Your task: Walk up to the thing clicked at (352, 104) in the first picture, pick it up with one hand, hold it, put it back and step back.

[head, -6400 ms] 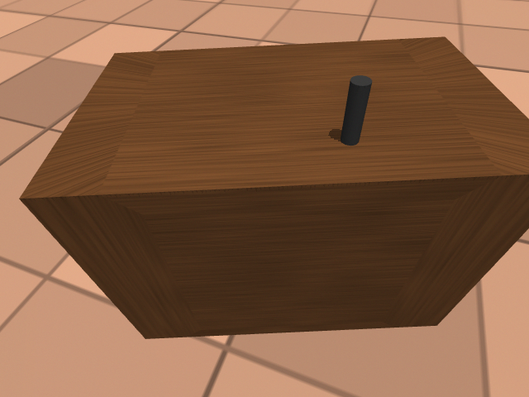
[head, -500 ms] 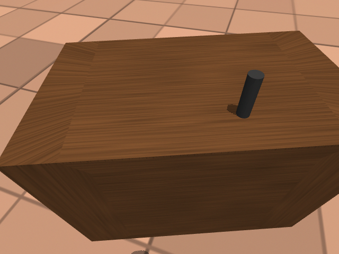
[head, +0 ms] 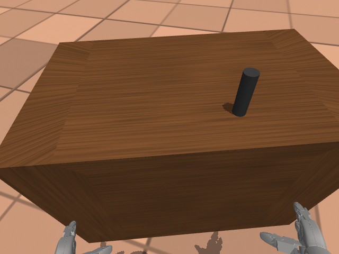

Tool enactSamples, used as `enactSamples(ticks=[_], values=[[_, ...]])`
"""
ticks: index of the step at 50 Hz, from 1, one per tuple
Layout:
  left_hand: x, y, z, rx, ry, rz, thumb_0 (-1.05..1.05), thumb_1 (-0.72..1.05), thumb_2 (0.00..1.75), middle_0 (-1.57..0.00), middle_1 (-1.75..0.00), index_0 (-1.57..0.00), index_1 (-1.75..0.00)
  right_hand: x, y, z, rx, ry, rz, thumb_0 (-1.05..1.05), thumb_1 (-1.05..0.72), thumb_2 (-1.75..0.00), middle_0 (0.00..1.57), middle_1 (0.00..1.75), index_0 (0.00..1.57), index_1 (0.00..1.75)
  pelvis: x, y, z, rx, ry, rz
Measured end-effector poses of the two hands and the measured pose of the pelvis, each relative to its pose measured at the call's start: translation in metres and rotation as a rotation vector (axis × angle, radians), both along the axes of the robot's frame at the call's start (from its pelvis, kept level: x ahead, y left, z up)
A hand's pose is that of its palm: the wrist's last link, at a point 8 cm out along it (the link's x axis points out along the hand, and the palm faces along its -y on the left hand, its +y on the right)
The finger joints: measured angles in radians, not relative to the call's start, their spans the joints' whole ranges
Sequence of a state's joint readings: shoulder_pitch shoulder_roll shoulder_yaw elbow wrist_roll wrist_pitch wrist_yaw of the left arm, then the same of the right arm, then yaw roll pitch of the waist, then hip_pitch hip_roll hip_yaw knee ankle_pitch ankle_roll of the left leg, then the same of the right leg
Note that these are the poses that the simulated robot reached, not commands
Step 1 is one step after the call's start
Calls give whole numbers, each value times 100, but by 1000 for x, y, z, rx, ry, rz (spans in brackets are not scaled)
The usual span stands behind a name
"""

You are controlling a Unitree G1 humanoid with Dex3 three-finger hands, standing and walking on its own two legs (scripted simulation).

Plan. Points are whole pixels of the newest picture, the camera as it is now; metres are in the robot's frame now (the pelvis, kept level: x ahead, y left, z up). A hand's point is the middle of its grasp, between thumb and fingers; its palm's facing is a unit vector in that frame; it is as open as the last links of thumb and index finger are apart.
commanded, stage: rise first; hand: right
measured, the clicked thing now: (244, 93) +0.51 -0.20 +0.10
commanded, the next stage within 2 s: go down in 1.62 s
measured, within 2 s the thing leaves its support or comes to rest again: neither
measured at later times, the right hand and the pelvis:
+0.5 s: hand (310, 212) +0.19 -0.25 +0.05, palm faces +0.26 +0.90 -0.35, open 17.6 cm; pelvis +0.01 -0.01 +0.00, yaw +0 degrees
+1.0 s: hand out of the picture +0.17 -0.25 +0.14, palm faces +0.33 +0.85 -0.41, open 17.6 cm; pelvis -0.01 +0.00 +0.00, yaw -1 degrees
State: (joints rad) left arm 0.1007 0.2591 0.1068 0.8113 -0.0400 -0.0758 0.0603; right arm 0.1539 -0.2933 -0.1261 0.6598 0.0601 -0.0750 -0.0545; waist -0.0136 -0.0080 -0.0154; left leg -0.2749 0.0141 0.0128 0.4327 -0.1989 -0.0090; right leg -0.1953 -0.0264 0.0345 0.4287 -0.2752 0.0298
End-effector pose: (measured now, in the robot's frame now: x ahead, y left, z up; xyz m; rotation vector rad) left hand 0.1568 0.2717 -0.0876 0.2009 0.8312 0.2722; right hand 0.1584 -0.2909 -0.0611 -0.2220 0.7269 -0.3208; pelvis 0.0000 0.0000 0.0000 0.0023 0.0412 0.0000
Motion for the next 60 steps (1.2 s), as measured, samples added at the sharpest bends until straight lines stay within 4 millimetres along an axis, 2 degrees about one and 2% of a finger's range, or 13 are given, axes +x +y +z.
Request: enactSamples(ticks=[8,16,21,29,34,44,60], values=[[-3,-28,5,-42,-52,-39,0,-11,12,-6,-5,-6,-5,-1,1,36,-33,-131,28,0,14,-14,5,5,6,5,8,-5,0,3,-30,-1],[9,-33,16,-28,-128,-67,0,-41,5,-7,-5,-7,-6,10,-3,97,-117,-374,70,0,42,-7,5,5,5,5,11,-9,0,4,-59,-3],[4,-33,13,-52,-123,-54,-1,-48,3,-7,-5,-7,-6,7,0,121,-141,-455,111,-1,52,-4,4,5,5,5,12,-10,0,4,-66,-4],[-7,-15,9,-23,-96,-23,-1,-53,3,-7,-5,-6,-5,0,0,151,-207,-542,138,-1,58,-3,4,5,5,5,7,-9,-1,2,-84,-4],[-6,-19,11,-31,-116,-52,-1,-55,3,-7,-4,-5,-6,-3,6,171,-243,-629,169,-1,59,-3,4,5,5,5,2,-5,-1,0,-90,-10],[-9,-16,15,-39,-161,-55,-1,-56,3,-7,-4,-5,-6,-22,0,202,-330,-727,164,-1,58,-3,5,5,6,5,-6,-2,-1,-3,-107,-19],[-23,-18,8,-57,-150,-58,-1,-55,4,-7,-4,-5,-5,-24,5,233,-406,-860,210,-1,56,-3,5,5,6,5,-18,1,-1,-7,-114,-21]])
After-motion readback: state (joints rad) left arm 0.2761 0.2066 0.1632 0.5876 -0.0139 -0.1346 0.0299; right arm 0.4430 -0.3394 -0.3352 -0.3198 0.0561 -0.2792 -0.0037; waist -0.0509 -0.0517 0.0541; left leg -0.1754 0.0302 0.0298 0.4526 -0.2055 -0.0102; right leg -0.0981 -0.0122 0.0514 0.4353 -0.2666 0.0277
